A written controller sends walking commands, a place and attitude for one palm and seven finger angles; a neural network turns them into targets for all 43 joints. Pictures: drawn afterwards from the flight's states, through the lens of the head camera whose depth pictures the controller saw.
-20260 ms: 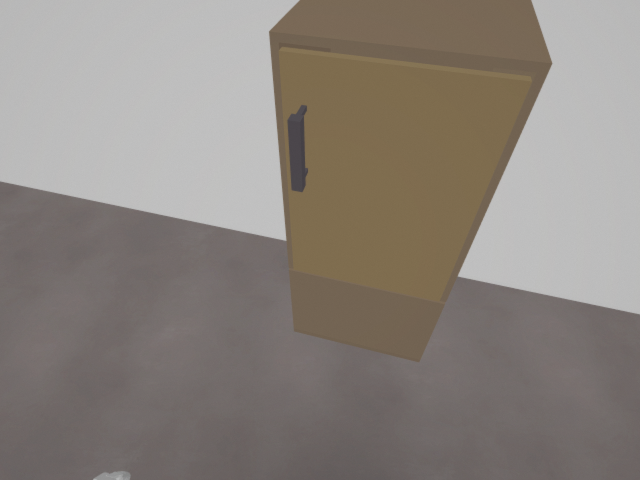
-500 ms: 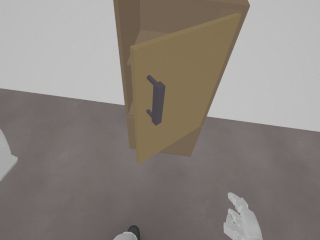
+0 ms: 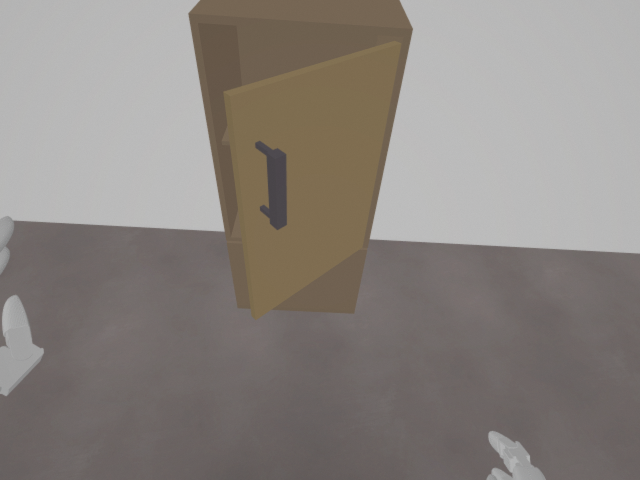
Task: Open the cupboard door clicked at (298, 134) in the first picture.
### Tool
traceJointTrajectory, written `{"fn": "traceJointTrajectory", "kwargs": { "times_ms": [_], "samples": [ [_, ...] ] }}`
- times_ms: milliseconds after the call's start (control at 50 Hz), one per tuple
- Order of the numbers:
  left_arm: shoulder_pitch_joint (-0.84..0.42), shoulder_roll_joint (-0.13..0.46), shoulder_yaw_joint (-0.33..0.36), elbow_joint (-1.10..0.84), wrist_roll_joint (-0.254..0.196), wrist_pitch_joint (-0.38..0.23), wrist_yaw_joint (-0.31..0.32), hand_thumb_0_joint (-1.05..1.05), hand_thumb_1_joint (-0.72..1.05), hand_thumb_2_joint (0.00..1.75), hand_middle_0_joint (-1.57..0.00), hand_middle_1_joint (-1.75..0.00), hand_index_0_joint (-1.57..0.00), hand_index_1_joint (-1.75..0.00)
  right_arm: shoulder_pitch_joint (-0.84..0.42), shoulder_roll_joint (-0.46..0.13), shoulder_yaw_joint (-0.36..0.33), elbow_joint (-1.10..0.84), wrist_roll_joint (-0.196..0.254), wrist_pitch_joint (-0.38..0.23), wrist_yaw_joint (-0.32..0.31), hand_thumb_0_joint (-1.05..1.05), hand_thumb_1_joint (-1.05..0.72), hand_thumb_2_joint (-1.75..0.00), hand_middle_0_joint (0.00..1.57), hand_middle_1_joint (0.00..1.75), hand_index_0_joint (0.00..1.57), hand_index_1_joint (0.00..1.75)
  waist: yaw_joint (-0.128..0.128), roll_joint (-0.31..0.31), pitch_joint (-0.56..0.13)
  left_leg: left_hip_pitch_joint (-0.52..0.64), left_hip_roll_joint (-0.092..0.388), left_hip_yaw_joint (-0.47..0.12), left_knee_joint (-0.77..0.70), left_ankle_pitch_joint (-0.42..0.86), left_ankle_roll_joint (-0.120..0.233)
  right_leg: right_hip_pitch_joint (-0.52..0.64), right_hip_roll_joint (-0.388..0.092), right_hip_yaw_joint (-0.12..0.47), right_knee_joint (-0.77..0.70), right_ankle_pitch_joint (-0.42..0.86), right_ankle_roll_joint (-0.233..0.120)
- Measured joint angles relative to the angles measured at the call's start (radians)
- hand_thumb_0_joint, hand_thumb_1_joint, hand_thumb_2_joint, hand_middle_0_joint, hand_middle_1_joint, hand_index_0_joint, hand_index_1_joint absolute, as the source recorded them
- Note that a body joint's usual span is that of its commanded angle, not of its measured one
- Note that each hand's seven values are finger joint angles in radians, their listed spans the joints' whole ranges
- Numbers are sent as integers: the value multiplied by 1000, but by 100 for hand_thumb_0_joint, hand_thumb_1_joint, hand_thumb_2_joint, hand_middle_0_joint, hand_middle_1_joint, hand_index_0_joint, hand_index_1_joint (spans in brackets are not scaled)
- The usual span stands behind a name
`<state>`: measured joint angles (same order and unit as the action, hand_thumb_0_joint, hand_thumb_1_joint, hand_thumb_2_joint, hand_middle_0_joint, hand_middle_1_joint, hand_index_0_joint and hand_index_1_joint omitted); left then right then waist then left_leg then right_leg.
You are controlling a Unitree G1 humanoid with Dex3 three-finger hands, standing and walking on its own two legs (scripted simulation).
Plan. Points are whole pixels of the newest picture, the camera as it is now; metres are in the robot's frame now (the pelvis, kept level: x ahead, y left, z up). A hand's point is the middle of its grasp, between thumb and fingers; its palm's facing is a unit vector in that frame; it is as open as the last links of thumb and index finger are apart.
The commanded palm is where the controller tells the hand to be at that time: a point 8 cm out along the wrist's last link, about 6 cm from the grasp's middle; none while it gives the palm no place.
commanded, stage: stop stepping back and stand still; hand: left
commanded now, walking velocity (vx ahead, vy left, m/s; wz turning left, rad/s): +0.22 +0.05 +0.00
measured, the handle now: (270, 186) +0.58 +0.12 +0.05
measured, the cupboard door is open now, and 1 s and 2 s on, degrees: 44 44 44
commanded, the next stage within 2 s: let the arm hang, fingers relaxed in 0.48 s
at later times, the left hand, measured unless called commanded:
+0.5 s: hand (16, 380) +0.16 +0.26 +0.17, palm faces +0.47 -0.75 -0.46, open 7.4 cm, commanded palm +0.10 +0.30 +0.18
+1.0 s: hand out of the picture -0.06 +0.22 -0.17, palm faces +0.11 -0.97 -0.20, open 7.0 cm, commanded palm none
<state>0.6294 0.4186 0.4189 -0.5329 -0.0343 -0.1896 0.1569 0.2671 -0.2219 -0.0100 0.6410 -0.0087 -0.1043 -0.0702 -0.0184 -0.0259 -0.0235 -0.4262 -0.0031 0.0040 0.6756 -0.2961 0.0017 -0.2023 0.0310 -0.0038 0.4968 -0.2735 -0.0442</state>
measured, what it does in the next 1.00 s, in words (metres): steps on the spot: left foot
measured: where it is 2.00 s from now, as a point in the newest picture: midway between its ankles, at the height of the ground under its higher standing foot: outside the picture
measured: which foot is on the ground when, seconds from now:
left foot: down 0.00-0.30, up 0.32-0.58, down 0.60-1.00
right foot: down 0.00-1.00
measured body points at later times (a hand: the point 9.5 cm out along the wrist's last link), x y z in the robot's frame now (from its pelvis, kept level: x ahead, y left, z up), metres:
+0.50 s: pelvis -0.03 -0.01 +0.01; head -0.03 -0.02 +0.46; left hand +0.13 +0.30 +0.19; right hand +0.12 -0.24 -0.09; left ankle +0.01 +0.13 -0.70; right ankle -0.03 -0.08 -0.74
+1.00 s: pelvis -0.03 +0.03 +0.00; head +0.00 +0.04 +0.45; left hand -0.06 +0.27 -0.16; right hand +0.02 -0.20 -0.15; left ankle +0.00 +0.14 -0.74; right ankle -0.03 -0.08 -0.74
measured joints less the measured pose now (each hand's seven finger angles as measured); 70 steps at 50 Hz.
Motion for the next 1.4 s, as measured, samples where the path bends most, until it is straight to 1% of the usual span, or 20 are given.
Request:
{"fn": "traceJointTrajectory", "kwargs": {
  "times_ms": [40, 80, 140, 200, 240, 280, 320, 360, 420, 460, 520, 580, 620, 700, 760, 840, 920, 1000, 1160, 1400],
  "samples": [
    [-19, -16, -8, 12, 9, -13, 7, 1, 89, 90, -22, -30, -22, -30, 17, -4, -2, 21, -2, 1, -2, 2, -90, -90, 20, 30, 20, 30, 20, -4, -14, 18, 5, 12, 42, -34, 6, -9, -8, 5, 19, -7, 7],
    [-69, -34, -19, 39, 16, -19, 14, 1, 88, 90, -22, -30, -22, -30, 35, -14, -3, 30, -2, -3, -11, 2, -90, -90, 21, 30, 20, 30, 25, 10, -25, 79, 19, 16, -36, -64, 18, -23, -15, -12, 54, -35, 17],
    [-157, -50, -14, 92, 18, -18, 24, 1, 89, 90, -21, -30, -22, -30, 20, -11, -3, 39, 2, -13, -23, 2, -90, -90, 20, 30, 20, 30, 12, 18, 0, 88, 8, 5, -77, 77, 29, -61, -19, -11, 157, -110, 31],
    [-173, -39, 8, 135, 23, -4, 23, 1, 89, 90, -21, -30, -21, -30, -2, 32, 9, 42, 1, -22, -17, 2, -90, -90, 20, 30, 20, 30, -9, 10, 9, 95, -1, 11, -102, 102, 30, -112, -6, -4, 307, -184, 34],
    [-150, -32, 8, 133, 21, 7, 19, 1, 89, 90, -21, -30, -21, -30, -2, 59, 22, 36, -1, -33, -6, 2, -90, -90, 20, 30, 20, 30, -21, 15, 8, 103, 4, 6, -141, 119, 27, -100, 0, -29, 286, -199, 31],
    [-109, -19, 4, 106, 18, 13, 14, 1, 89, 90, -21, -30, -21, -30, 2, 79, 37, 23, -3, -36, 4, 2, -90, -90, 20, 30, 20, 30, -22, 16, 4, 95, 10, 9, -153, 114, 18, -48, 2, -53, 163, -189, 26],
    [-79, -11, -2, 72, 21, 6, 5, 2, 89, 90, -21, -30, -21, -30, -4, 84, 45, 9, -7, -30, 11, 2, -90, -90, 21, 30, 20, 30, -11, 21, 12, 51, 16, 10, -85, 34, 11, -29, 10, -53, 63, -70, -6],
    [-74, -19, -22, 54, 20, 0, -6, 1, 89, 90, -21, -30, -21, -30, -15, 74, 41, 26, -7, -21, 18, 2, -90, -90, 21, 30, 20, 30, 10, 29, 25, -8, 11, -5, 95, -39, 3, -33, 17, -54, 58, -9, -32],
    [-76, -42, -33, 76, 17, -23, -11, 1, 89, 90, -21, -30, -22, -30, -15, 51, 31, 51, -4, -14, 19, 2, -90, -90, 21, 30, 20, 30, 29, 24, 18, -45, 3, 6, 247, -25, -7, -12, 7, -40, 13, 4, -33],
    [-85, -46, -27, 108, 18, -34, -8, 1, 88, 90, -22, -30, -22, -30, -11, 35, 24, 52, 0, -15, 10, 2, -90, -90, 21, 30, 20, 30, 26, 17, 16, -21, 10, 26, 199, -8, -5, 1, -6, -37, -15, 14, -27],
    [-106, -45, -18, 139, 16, -35, -1, 1, 88, 90, -22, -30, -22, -30, -12, 7, 9, 41, 3, -23, -1, 2, -90, -90, 21, 30, 20, 30, 22, 12, 25, 61, 21, 48, 21, 7, 9, 8, -21, -38, -22, 14, -18],
    [-108, -51, -21, 121, 9, -27, 3, 1, 89, 90, -21, -30, -22, -30, -17, -30, -10, 20, 5, -32, -3, 2, -90, -90, 21, 30, 20, 30, 17, 36, 36, 163, 41, 35, -171, 86, 25, 4, -6, -51, 3, -5, -7],
    [-179, -36, -83, 241, 44, -21, -39, 1, 89, 90, -21, -30, -21, -30, -38, -65, -35, 60, 2, -41, 34, 2, -90, -90, 20, 30, 20, 30, 15, 56, 24, 126, 33, 10, -141, 110, 10, -43, -17, -71, 65, -35, 4],
    [-349, -91, -254, 721, 67, 146, -122, 0, 90, 90, -20, -30, -20, -30, -99, -106, -32, 140, -13, 51, 66, 1, -91, -90, 20, 30, 20, 30, 17, 80, 3, 68, 0, 5, -67, 38, 2, -99, -53, -76, 141, -71, 21],
    [-402, -152, -343, 1059, 68, 219, -148, 0, 90, 90, -20, -30, -20, -30, -124, -74, -10, 184, -19, 87, 72, 1, -91, -90, 20, 30, 20, 30, 0, 61, 23, 81, -7, 8, -76, 45, 3, -88, -61, -73, 137, -69, 26],
    [-401, -238, -422, 1365, 56, 251, -157, 1, 91, 90, -20, -30, -20, -30, -119, -8, 24, 250, -21, 110, 72, 1, -91, -90, 20, 30, 20, 30, -10, 12, 68, 124, -7, 11, -131, 70, 7, -46, -58, -71, 81, -39, 30],
    [-386, -237, -395, 1508, 44, 227, -133, -2, 100, 90, -21, -30, -21, -30, -80, 51, 38, 338, -17, 128, 66, 1, -91, -90, 20, 30, 20, 30, 16, -5, 96, 145, 2, -6, -186, 103, 7, -4, -45, -88, -10, 9, 28],
    [-350, -226, -400, 1604, 45, 216, -138, -1, 99, 90, -21, -30, -21, -30, -55, 48, 16, 405, -12, 139, 49, 1, -94, -90, 21, 30, 20, 30, 28, 14, 107, 160, -2, -6, -223, 122, 14, 19, -46, -89, -65, 39, 35],
    [-310, -227, -406, 1712, 45, 210, -134, 0, 93, 90, -20, -30, -20, -30, -15, 48, 12, 478, -7, 132, 45, 1, -93, -90, 20, 30, 20, 30, 25, 40, 107, 192, -18, 10, -268, 141, 29, 38, -63, -74, -90, 52, 50],
    [-361, -271, -410, 1701, 46, 194, -128, 0, 91, 90, -20, -30, -20, -30, 0, 88, 13, 503, -11, 123, 45, 1, -91, -90, 20, 30, 20, 30, 10, 48, 75, 207, -25, 25, -287, 148, 30, 30, -72, -59, -69, 42, 51]
  ]
}}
